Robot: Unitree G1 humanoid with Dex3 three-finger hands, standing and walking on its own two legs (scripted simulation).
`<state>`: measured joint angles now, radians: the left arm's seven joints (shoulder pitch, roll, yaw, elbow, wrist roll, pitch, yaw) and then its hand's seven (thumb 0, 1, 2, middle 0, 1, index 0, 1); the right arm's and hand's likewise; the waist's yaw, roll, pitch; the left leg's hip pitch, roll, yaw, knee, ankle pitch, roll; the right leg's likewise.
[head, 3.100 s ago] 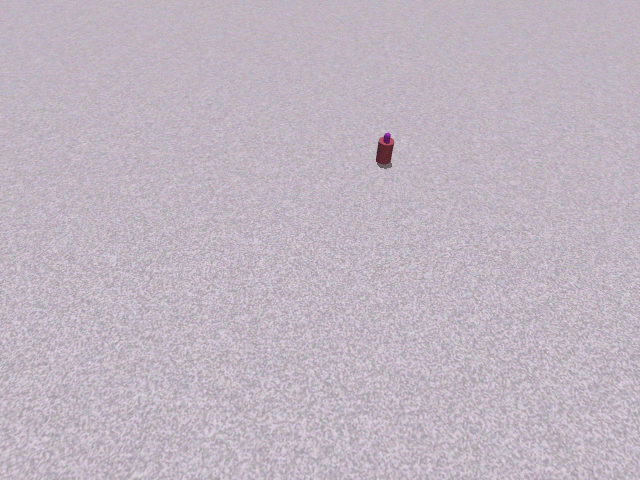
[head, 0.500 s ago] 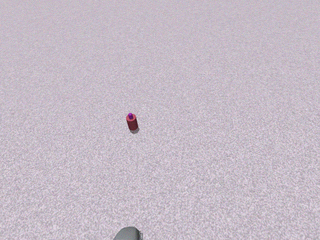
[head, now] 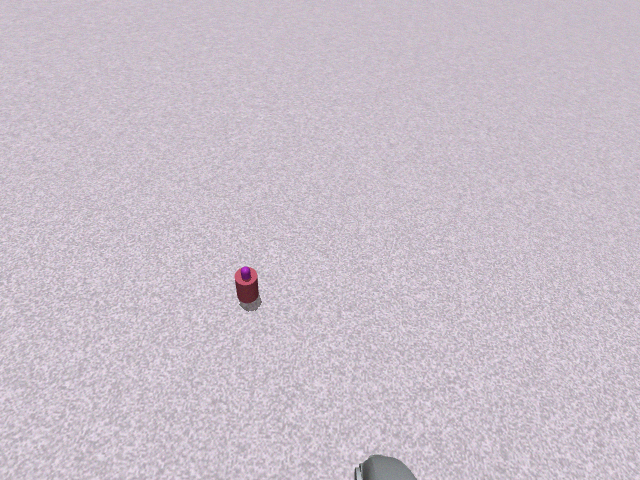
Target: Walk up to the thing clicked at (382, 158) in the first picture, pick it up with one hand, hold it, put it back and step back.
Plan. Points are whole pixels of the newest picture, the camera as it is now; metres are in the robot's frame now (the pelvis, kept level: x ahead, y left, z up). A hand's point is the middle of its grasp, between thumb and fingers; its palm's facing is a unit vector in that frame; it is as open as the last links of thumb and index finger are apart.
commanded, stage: walk up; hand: left
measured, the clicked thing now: (246, 281) +0.85 +0.21 -0.69
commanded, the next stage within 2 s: none
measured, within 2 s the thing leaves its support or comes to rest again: neither
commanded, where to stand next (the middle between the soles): +0.53 +0.01 m, yaw +0 degrees
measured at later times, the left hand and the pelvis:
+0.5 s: hand (167, 405) +0.24 +0.21 -0.11, palm faces +0.00 -0.91 -0.42, open 7.4 cm; pelvis +0.17 -0.06 +0.00, yaw +0 degrees
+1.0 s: hand (146, 340) +0.36 +0.29 -0.16, palm faces +0.01 -0.95 -0.32, open 7.4 cm; pelvis +0.33 +0.02 +0.00, yaw +3 degrees
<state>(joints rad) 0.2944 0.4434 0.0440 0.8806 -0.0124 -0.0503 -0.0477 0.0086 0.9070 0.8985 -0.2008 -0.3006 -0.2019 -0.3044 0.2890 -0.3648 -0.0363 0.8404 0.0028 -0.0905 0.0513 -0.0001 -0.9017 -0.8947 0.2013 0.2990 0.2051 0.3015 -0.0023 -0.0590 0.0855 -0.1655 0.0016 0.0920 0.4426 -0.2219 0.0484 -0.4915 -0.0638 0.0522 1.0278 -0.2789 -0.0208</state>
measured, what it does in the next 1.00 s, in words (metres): walks ahead: right foot, then left foot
